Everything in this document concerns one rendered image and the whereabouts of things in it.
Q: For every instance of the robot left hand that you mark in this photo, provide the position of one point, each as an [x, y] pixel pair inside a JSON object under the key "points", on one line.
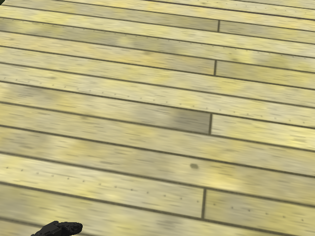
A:
{"points": [[56, 228]]}

